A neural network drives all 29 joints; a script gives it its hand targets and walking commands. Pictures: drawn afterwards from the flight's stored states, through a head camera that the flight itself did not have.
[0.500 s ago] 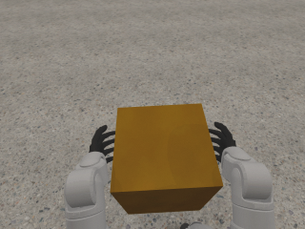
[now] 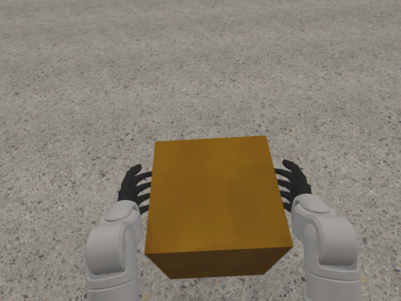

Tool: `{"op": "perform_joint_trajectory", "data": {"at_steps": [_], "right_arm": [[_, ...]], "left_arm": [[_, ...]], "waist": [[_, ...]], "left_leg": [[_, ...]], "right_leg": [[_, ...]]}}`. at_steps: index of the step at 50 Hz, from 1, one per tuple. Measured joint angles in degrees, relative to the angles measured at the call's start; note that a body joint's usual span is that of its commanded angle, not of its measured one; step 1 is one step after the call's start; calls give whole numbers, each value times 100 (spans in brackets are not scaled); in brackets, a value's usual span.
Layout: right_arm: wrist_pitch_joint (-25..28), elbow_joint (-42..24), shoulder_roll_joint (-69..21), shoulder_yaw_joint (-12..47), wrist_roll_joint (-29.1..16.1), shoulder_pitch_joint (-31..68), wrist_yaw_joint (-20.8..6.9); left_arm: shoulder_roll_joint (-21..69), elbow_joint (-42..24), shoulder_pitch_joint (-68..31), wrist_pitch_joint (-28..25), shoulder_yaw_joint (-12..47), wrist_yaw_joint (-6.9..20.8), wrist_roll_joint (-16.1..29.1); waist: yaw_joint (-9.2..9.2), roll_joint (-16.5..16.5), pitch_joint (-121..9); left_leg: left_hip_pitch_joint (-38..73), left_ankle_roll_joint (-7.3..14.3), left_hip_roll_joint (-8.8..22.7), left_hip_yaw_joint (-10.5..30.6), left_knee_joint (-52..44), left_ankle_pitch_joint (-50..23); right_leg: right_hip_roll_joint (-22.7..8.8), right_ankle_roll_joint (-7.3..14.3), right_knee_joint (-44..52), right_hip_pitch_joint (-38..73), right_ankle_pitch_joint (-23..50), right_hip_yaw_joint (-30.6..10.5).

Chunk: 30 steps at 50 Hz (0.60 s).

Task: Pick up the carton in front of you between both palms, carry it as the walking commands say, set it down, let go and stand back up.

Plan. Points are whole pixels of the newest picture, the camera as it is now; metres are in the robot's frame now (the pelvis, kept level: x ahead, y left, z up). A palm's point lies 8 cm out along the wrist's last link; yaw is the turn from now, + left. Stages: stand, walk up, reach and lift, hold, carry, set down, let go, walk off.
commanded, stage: carry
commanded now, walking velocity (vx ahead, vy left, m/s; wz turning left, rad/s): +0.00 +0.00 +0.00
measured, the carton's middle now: (213, 213) +0.29 +0.00 +0.01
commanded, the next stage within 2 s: none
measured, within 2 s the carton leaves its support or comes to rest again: neither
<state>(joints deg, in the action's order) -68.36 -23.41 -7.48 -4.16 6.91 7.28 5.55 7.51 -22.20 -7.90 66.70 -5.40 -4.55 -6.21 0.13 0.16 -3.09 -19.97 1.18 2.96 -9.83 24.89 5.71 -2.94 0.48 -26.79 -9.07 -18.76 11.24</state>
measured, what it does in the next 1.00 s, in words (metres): stands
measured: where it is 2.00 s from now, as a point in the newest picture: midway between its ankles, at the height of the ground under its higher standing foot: outside the picture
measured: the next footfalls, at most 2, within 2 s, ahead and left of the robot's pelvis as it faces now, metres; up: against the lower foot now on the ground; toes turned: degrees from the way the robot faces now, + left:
none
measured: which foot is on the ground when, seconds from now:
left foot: down 0.00-1.00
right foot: down 0.00-1.00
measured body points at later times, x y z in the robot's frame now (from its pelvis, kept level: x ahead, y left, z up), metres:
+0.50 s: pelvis +0.06 +0.01 +0.00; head +0.05 +0.01 +0.45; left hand +0.35 +0.15 +0.08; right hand +0.33 -0.16 +0.07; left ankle +0.06 +0.11 -0.74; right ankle -0.06 -0.09 -0.73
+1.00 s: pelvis +0.01 +0.01 +0.00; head -0.02 +0.01 +0.44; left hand +0.29 +0.15 +0.05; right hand +0.28 -0.15 +0.05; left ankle +0.06 +0.11 -0.74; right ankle -0.06 -0.09 -0.74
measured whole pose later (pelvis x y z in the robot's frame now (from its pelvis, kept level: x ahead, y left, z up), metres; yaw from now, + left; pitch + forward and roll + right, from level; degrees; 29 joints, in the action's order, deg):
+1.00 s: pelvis +0.01 +0.01 +0.00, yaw -3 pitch +1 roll +0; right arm -58.1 -6.4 -7.4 -5.0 10.6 6.2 2.8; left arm 7.4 -6.1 -6.7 57.2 -5.3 -2.8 -10.5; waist -0.3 0.2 -6.3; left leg -20.2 1.5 3.8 -10.2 30.4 11.4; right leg -3.6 -0.3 -29.6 -8.9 -21.9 10.2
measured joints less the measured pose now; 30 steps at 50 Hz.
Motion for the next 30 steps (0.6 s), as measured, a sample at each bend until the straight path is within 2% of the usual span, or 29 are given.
{"op": "perform_joint_trajectory", "data": {"at_steps": [2, 4, 8, 12, 21, 30], "right_arm": [[-59, 186, -10, -33, 7, 109, -26], [-106, 402, -21, -89, 25, 207, -67], [-139, 716, -32, -178, 72, 287, -111], [-137, 706, -29, -186, 75, 273, -110], [-120, 448, -21, -177, 43, 214, -83], [-107, 540, -14, -146, 53, 155, -84]], "left_arm": [[6, 62, -68, 133, -60, -3, -53], [13, 176, -129, 240, -102, -10, -111], [25, 474, -223, 304, -149, -10, -172], [29, 503, -250, 306, -158, -24, -147], [30, 352, -226, 228, -102, -25, -99], [17, 426, -130, 198, -72, -14, -118]], "waist": [[-33, 192, -174], [-56, 267, -316], [-64, 216, -433], [-43, 128, -353], [0, 15, -260], [-14, 47, -330]], "left_leg": [[63, 79, -71, -89, 151, 379], [93, 71, -89, -133, 243, 488], [116, 75, -76, -154, 389, 771], [116, 83, -63, -144, 487, 859], [36, 35, -14, -70, 657, 938], [-9, 4, 23, -64, 816, 1060]], "right_leg": [[-101, -73, -102, 59, -185, -92], [-136, -127, -83, 131, -344, -154], [-152, -226, -135, 161, -381, -192], [-156, -295, -176, 174, -366, -215], [-127, -267, -205, 148, -392, -206], [-126, -172, -220, 177, -616, -156]]}}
